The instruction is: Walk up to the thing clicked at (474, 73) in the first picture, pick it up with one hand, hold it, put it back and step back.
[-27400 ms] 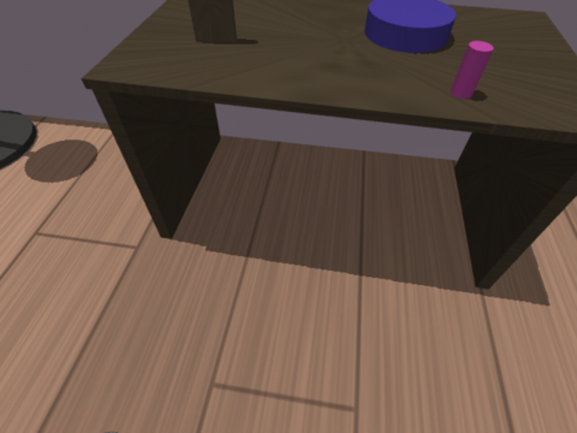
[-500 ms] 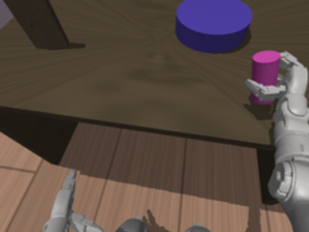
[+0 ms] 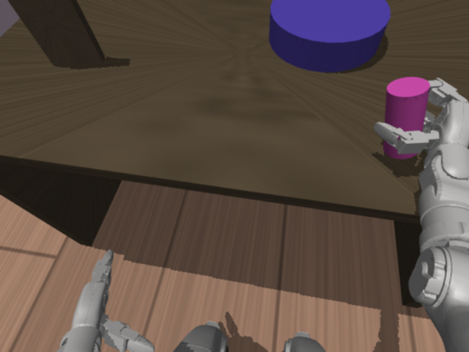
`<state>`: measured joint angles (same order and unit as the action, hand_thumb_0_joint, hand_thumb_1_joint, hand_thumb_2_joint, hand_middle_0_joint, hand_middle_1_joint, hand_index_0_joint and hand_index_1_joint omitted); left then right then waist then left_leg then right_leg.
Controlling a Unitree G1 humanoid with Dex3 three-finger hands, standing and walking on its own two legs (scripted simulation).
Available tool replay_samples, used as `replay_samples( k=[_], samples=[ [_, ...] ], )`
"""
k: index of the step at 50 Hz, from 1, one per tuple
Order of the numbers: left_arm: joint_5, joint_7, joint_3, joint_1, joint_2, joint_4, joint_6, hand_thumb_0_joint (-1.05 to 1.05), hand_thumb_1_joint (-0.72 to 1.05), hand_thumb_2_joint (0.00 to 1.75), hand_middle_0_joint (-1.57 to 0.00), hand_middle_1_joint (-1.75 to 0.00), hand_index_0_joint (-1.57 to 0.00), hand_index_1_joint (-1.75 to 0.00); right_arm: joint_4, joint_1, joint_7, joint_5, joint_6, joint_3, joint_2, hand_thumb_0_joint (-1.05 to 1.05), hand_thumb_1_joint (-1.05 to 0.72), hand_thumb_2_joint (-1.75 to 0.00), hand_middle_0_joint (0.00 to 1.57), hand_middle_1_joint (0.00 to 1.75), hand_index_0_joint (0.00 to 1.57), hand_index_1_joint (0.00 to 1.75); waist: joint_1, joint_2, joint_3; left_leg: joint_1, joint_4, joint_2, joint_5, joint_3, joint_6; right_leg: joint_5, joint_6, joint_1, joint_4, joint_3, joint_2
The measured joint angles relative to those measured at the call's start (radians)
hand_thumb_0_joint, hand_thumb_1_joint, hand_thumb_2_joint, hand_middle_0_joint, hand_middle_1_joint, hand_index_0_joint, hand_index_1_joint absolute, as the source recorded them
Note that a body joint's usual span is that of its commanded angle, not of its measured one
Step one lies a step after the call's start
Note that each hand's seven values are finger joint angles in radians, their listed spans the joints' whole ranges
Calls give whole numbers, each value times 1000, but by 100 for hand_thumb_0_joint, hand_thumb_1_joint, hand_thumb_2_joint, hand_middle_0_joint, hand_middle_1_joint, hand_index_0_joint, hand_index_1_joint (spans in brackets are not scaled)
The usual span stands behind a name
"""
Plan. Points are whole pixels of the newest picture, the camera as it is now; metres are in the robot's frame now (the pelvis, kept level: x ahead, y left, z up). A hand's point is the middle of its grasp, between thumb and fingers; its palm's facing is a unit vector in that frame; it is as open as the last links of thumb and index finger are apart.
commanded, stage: open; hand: right
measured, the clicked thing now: (404, 120) +0.48 -0.21 +0.10
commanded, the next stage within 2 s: withdraw in 0.44 s
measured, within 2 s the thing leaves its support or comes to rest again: rests again in 0.78 s
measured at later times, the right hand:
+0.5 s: hand (409, 116) +0.49 -0.22 +0.10, palm faces +0.20 +0.98 +0.00, open 13.4 cm
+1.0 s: hand out of the picture +0.48 -0.28 +0.21, palm faces +0.24 +0.97 -0.03, open 17.1 cm
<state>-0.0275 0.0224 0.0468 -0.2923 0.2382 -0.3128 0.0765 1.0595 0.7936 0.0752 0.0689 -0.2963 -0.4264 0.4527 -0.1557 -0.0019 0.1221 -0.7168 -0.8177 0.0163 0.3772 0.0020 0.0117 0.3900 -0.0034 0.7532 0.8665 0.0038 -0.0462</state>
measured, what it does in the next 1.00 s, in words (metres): stands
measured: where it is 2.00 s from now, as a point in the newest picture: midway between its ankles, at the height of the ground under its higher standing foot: outside the picture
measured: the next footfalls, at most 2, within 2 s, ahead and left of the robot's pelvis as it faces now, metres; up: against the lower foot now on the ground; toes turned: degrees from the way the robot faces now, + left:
none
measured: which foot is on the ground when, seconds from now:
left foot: down 0.00-1.00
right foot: down 0.00-1.00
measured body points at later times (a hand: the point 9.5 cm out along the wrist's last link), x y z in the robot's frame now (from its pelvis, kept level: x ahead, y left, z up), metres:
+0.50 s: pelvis +0.00 +0.00 +0.00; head +0.08 -0.02 +0.44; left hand +0.15 +0.27 -0.04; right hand +0.47 -0.27 +0.10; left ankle +0.01 +0.13 -0.70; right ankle +0.01 -0.12 -0.70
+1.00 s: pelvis +0.01 +0.00 +0.02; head +0.05 -0.01 +0.46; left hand +0.17 +0.25 -0.05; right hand +0.46 -0.33 +0.22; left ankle +0.01 +0.13 -0.70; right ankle +0.01 -0.12 -0.70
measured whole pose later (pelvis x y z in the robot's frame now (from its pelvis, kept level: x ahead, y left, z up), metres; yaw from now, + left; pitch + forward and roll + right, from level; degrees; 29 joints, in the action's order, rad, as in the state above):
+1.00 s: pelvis +0.01 +0.00 +0.02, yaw -1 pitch +12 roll +2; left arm 0.02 0.05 -0.02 -0.29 0.24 -0.40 0.06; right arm 1.09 0.91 0.20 0.09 -0.10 -0.44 0.63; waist -0.11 -0.03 0.15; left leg -0.57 -0.71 0.01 0.36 0.01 0.01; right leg 0.37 0.00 0.61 0.76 0.00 -0.04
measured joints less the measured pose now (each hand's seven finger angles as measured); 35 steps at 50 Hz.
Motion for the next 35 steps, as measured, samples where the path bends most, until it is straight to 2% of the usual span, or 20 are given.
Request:
replay_samples(
  k=[2, 5, 8, 11, 14, 17, 24, 31, 35],
  samples=[
    [3, 1, 3, -1, 1, -19, 13, 0, -51, 5, -6, -5, -6, -4, 43, 25, 4, 5, -13, 16, 2, 1, 37, -88, 101, 108, 89, 106, 3, 1, -1, 2, -2, -2, 2, 5, 0, 1, 0, 0, 3, -5, 2],
    [1, 0, -6, 2, 1, -4, -8, -1, -51, 5, -6, -5, -6, -4, 13, 13, 0, -6, 6, -3, 5, 1, 34, -78, 102, 100, 93, 98, -2, 1, 2, -4, -6, 0, 2, 1, 0, 1, 0, 5, 6, -2, 0],
    [3, 0, -1, -4, 0, -8, 10, 0, -51, 5, -6, -5, -6, -4, 57, 41, 4, 2, -6, 13, 10, 0, 33, -69, 101, 93, 96, 91, 0, -2, -3, 0, -7, -1, 3, 6, 0, 2, 1, 4, 10, -6, 2],
    [1, -2, -6, -4, 0, 8, -8, 0, -52, 6, -6, -5, -6, -4, 32, 30, 2, -6, 6, -4, 11, -1, 34, -59, 98, 84, 95, 83, -3, -2, -2, -7, -11, -1, 3, 2, 1, 2, 1, 8, 11, -3, 2],
    [2, -2, 0, -10, 3, 9, 5, 0, -52, 6, -6, -5, -6, -4, 56, 47, 5, -1, -6, 10, 15, -1, 36, -50, 94, 76, 93, 75, 0, -2, -7, -8, -14, -3, 5, 3, 1, 3, 2, 10, 14, -4, 3],
    [3, -2, -3, -13, 4, 22, -7, 0, -53, 6, -6, -5, -5, -5, 28, 37, 1, -5, 3, -3, 12, -1, 39, -42, 88, 68, 88, 67, -2, -1, -7, -11, -17, -3, 5, 1, 3, 4, 3, 12, 16, -1, 3],
    [1, -2, -3, -18, 3, 29, -7, -1, -53, 7, -5, -5, -5, -5, 25, 38, -2, -6, 4, 5, 10, -1, 45, -29, 68, 51, 69, 50, 0, 2, -3, -15, -20, -2, 8, 0, 2, 7, 2, 16, 20, -1, 3],
    [4, -2, -3, -20, 2, 34, -8, -1, -53, 6, -5, -5, -5, -5, 12, 38, -7, -5, 5, 2, 10, -2, 47, -23, 49, 38, 50, 37, 4, 2, -6, -15, -21, -3, 10, 0, 2, 9, 2, 15, 21, -1, 3],
    [9, -1, -10, -25, 3, 45, -17, -1, -52, 5, -6, -5, -6, -5, -17, 27, -1, -9, 22, -19, 25, -2, 46, -23, 39, 34, 40, 33, 1, 3, -9, -1, -13, -1, 9, -1, 2, 9, 1, 1, 13, 0, 2]
  ],
)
